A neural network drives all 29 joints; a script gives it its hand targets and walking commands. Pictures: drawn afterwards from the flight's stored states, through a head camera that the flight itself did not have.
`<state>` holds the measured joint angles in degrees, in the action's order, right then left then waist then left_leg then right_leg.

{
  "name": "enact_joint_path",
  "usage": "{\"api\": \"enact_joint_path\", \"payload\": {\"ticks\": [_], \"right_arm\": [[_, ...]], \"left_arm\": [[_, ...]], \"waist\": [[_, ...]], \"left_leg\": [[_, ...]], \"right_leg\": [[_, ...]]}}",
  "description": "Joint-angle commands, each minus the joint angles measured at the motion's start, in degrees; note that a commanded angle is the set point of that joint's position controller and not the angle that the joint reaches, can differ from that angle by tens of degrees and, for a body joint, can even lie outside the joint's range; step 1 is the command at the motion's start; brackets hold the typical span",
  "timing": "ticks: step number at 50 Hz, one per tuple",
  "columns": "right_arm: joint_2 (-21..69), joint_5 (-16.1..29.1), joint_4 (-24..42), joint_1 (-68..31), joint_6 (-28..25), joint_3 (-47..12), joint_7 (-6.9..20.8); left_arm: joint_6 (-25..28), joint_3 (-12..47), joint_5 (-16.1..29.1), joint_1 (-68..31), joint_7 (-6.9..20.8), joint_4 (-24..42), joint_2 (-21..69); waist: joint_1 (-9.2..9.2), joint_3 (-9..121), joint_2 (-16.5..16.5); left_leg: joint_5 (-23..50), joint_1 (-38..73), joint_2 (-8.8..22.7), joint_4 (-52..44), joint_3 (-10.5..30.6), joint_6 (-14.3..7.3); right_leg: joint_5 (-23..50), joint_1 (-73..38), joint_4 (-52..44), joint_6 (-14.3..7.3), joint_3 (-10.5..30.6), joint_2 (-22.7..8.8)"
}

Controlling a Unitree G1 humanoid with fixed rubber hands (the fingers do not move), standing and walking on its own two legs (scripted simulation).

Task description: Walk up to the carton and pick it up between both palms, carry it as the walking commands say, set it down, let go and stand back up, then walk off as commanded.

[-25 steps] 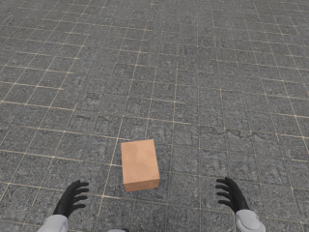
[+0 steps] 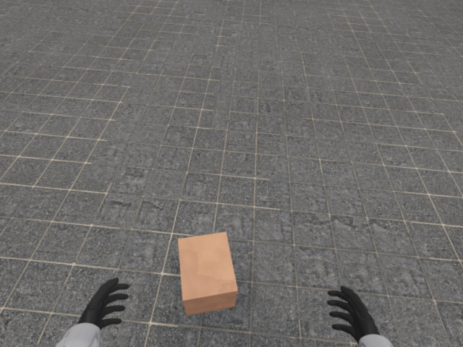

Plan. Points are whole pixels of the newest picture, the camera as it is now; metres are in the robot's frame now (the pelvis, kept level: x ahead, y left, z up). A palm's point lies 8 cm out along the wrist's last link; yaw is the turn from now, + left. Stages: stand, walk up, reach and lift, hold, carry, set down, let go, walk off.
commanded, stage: let go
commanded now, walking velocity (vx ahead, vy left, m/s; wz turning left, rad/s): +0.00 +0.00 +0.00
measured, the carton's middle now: (206, 273) +0.48 +0.07 -0.67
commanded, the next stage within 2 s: stand in 0.04 s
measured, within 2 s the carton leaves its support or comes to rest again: neither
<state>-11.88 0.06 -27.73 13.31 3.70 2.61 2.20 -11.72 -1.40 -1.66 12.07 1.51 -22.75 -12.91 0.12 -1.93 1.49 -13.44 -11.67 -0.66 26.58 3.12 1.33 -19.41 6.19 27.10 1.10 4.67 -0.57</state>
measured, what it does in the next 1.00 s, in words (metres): stands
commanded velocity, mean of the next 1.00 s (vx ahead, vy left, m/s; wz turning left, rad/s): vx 0.00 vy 0.00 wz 0.00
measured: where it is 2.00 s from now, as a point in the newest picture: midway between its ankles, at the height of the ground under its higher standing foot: outside the picture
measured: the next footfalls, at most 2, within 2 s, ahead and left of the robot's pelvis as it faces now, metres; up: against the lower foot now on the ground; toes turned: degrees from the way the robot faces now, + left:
none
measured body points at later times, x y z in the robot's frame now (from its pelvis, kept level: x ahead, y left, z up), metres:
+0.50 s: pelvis +0.01 +0.01 +0.00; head +0.03 +0.03 +0.45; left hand +0.14 +0.30 -0.12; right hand +0.13 -0.29 -0.10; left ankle +0.01 +0.14 -0.74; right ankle -0.05 -0.14 -0.74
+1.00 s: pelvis +0.00 +0.01 +0.00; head +0.01 +0.03 +0.45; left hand +0.12 +0.31 -0.12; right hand +0.11 -0.30 -0.10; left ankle +0.01 +0.14 -0.74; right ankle -0.05 -0.14 -0.74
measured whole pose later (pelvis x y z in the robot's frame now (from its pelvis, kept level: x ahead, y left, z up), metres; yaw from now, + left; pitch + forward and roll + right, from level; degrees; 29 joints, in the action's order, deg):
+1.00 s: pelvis +0.00 +0.01 +0.00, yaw -1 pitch -2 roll +0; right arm -20.1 -1.7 -53.0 8.2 0.5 1.4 -1.1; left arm -0.7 -0.8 -1.9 11.0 -1.8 -49.1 -21.4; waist -0.3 -1.8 2.0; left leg -14.4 -10.9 0.1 27.0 1.8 0.6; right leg -18.1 4.4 24.2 1.8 6.0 -0.1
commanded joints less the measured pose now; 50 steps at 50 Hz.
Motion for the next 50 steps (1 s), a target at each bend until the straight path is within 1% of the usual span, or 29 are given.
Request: {"api": "enact_joint_path", "payload": {"ticks": [1, 2, 3, 4, 5, 6, 7, 9, 14, 16, 22, 27, 33, 50], "right_arm": [[-6.09, 0.08, 5.61, -0.16, -1.25, 1.95, -0.20], [-6.29, 0.03, 5.75, -0.04, -1.26, 1.98, -0.17], [-11.57, -4.03, -3.11, -2.68, -1.40, 2.28, -2.21], [-12.26, -4.08, -3.63, -2.09, -1.52, 2.58, -2.86], [-12.44, -3.98, -4.62, -2.75, -1.85, 2.45, -3.04], [-12.74, -3.77, -5.42, -3.18, -2.29, 2.43, -3.08], [-12.89, -3.54, -6.18, -3.91, -2.75, 2.41, -3.11], [-13.12, -3.26, -7.71, -5.11, -3.45, 2.38, -2.86], [-13.49, -2.91, -11.26, -4.48, -3.86, 2.15, -3.08], [-14.05, -2.76, -12.41, -4.11, -3.82, 2.07, -3.25], [-15.49, -2.40, -15.20, -4.16, -3.61, 1.74, -3.62], [-16.01, -2.20, -16.97, -4.83, -3.64, 1.47, -3.70], [-16.35, -2.03, -18.72, -5.69, -3.70, 1.27, -3.71], [-17.86, -1.65, -22.85, -6.78, -3.83, 0.70, -3.47]], "left_arm": [[0.12, -1.39, 0.19, -1.51, -0.79, 5.58, -5.20], [-0.04, -1.26, 0.32, -1.60, -0.97, 5.79, -5.13], [3.74, -3.28, -0.56, -3.73, -2.68, -1.28, -11.89], [5.59, -3.12, -1.53, -2.63, -2.98, -2.45, -11.73], [6.78, -3.09, -1.78, -2.17, -2.88, -3.61, -10.96], [7.69, -3.13, -1.76, -2.14, -2.72, -4.44, -10.63], [8.39, -3.14, -1.66, -2.12, -2.54, -5.38, -10.33], [9.47, -3.22, -1.51, -1.60, -2.08, -7.58, -10.57], [10.84, -3.16, -1.26, -1.33, -2.53, -11.30, -12.55], [11.01, -2.92, -1.08, -1.10, -2.84, -12.52, -13.11], [11.14, -2.23, -0.66, 0.05, -3.50, -15.96, -14.36], [11.27, -1.84, -0.43, -0.05, -3.71, -17.90, -14.97], [11.43, -1.61, -0.31, -0.70, -3.79, -19.60, -15.49], [11.73, -1.24, -0.19, -1.99, -3.42, -23.83, -16.95]], "waist": [[-0.27, 4.62, 0.09], [-0.32, 4.71, -0.16], [0.48, 1.79, 3.30], [0.15, 1.19, 1.75], [-0.22, 0.19, 0.19], [-0.41, -0.32, -1.19], [-0.24, -0.16, -2.26], [0.22, 1.95, -3.05], [-0.30, 4.43, -2.63], [-0.45, 5.00, -2.53], [-0.39, 5.05, -1.96], [-0.32, 4.79, -1.51], [-0.32, 4.45, -1.23], [-0.37, 2.16, -1.22]], "left_leg": [[15.90, 10.49, -4.47, 0.01, -4.43, 0.21], [15.62, 10.38, -4.40, 0.04, -4.42, 0.25], [9.93, 2.00, 3.00, 0.64, -1.23, 0.53], [2.08, -0.86, 3.02, -0.96, -0.03, 0.13], [-4.66, -2.54, 2.93, -2.32, 0.73, -0.20], [-8.22, -3.62, 2.95, -3.20, 1.47, -0.69], [-9.24, -4.43, 3.16, -3.71, 1.96, -1.15], [-6.75, -3.79, 3.60, -3.67, 2.39, -1.74], [7.83, 1.08, 3.95, -0.36, 1.33, -1.85], [11.85, 2.46, 4.20, 0.44, 1.20, -1.84], [16.90, 4.19, 4.68, 0.89, 1.34, -2.07], [18.56, 4.94, 4.82, 0.64, 1.40, -2.13], [18.49, 5.38, 4.91, 0.04, 1.42, -2.14], [12.69, 5.51, 5.36, -2.99, 2.09, -2.17]], "right_leg": [[20.45, 9.58, -3.80, -0.63, -5.31, 4.23], [19.83, 9.69, -3.66, -0.79, -5.35, 4.33], [6.58, 9.33, -3.18, 1.41, -3.00, -0.21], [-0.71, 8.22, -3.70, 0.76, -1.36, -0.37], [-3.96, 9.25, -4.15, 0.20, -0.45, -0.52], [-4.59, 9.70, -3.84, -0.11, -0.20, -0.49], [-3.35, 9.08, -3.04, -0.31, -0.38, -0.38], [0.65, 7.20, -2.24, -0.42, -0.60, -0.48], [9.16, 6.14, -2.67, -0.35, 0.68, -1.46], [12.21, 5.71, -2.57, -0.35, 0.92, -1.69], [17.70, 4.43, -2.46, -0.44, 1.22, -2.12], [19.83, 3.70, -2.74, -0.47, 1.36, -2.42], [20.31, 3.03, -3.41, -0.52, 1.50, -2.72], [15.34, 2.96, -6.68, -0.98, 2.63, -3.39]]}}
